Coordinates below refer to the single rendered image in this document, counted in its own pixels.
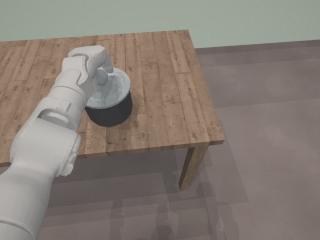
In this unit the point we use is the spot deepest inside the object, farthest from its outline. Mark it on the knob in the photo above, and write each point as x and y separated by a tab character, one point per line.
102	77

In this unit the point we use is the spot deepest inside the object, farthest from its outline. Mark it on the table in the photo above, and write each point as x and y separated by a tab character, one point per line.
172	107

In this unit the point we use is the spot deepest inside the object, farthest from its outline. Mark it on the robot left hand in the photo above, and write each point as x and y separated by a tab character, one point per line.
102	58

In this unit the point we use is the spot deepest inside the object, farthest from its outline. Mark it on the lid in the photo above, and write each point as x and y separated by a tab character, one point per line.
113	92

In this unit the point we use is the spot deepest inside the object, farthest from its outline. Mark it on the robot left upper arm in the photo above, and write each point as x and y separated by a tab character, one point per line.
46	151

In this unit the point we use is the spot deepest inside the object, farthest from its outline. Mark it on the pot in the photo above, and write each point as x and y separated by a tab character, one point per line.
111	116

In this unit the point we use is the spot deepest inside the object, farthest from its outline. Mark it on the left robot forearm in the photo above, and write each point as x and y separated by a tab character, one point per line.
66	99

